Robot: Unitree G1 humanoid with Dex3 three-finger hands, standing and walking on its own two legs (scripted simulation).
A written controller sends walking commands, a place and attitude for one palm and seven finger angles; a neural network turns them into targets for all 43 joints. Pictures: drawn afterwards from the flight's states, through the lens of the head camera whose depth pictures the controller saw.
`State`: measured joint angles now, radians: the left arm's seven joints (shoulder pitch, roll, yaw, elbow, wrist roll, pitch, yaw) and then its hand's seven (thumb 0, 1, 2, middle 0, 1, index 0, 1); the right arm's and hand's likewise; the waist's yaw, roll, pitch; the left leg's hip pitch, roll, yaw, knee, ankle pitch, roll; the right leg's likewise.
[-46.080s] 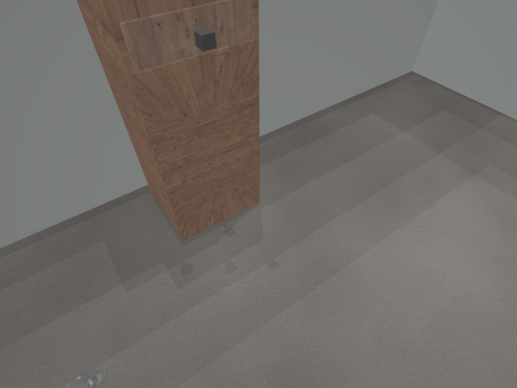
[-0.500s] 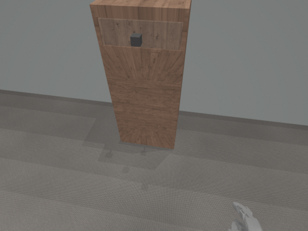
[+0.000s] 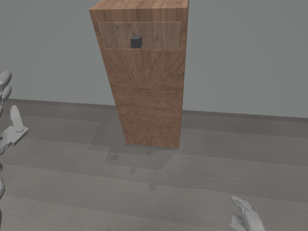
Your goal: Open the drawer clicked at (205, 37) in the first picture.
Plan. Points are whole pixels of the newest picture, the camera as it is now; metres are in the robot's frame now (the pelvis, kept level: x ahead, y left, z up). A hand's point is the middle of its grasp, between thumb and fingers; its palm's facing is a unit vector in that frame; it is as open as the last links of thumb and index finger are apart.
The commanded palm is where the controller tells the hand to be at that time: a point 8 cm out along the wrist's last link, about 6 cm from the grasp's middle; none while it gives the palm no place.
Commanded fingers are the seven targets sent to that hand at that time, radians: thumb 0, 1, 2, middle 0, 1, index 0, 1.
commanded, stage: let the arm hang, fingers relaxed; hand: left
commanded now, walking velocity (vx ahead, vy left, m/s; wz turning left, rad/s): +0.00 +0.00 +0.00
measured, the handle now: (137, 39) +0.88 +0.12 +0.12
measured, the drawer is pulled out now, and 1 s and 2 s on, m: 0.00 0.00 0.00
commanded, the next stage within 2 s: look to check the result in 1.02 s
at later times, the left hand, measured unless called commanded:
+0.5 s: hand out of the picture -0.09 +0.20 -0.16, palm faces +0.04 -0.96 -0.27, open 7.2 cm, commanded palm none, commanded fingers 0.00 0.90 0.90 -0.20 -0.30 -0.20 -0.30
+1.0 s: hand out of the picture +0.04 +0.18 -0.15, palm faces -0.02 -0.97 -0.25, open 7.4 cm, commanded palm none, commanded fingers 0.00 0.90 0.90 -0.20 -0.30 -0.20 -0.30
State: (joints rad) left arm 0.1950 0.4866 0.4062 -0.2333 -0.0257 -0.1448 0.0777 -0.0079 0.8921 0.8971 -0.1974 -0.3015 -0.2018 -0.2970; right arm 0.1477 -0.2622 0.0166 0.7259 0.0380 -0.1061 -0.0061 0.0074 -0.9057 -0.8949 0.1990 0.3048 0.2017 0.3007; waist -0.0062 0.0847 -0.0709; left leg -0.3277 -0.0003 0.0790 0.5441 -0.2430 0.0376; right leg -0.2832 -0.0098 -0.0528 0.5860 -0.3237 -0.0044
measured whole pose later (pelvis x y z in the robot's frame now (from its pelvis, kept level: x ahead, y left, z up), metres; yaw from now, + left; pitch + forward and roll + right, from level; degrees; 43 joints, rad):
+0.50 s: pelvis -0.04 -0.01 +0.01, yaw +2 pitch -1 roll +0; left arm 0.36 0.24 0.02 1.08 0.01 0.03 0.01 -0.01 0.94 0.89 -0.20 -0.30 -0.20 -0.30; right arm 0.33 -0.22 0.00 1.05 -0.01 0.03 -0.02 0.01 -0.91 -0.89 0.20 0.30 0.20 0.30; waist 0.01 0.02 0.08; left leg -0.25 -0.01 0.01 0.45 -0.19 0.02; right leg -0.23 0.01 -0.04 0.44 -0.20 -0.03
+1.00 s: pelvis -0.02 -0.02 +0.01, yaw +0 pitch -2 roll +0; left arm 0.18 0.21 0.00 1.09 0.01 -0.02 0.01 0.00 0.90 0.90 -0.20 -0.30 -0.20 -0.30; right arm 0.24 -0.25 0.00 1.11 -0.01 0.00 -0.02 0.00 -0.91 -0.89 0.20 0.30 0.20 0.30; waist -0.02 0.02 0.04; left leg -0.16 -0.01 0.04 0.37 -0.19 0.01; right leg -0.16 0.03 -0.02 0.39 -0.20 -0.04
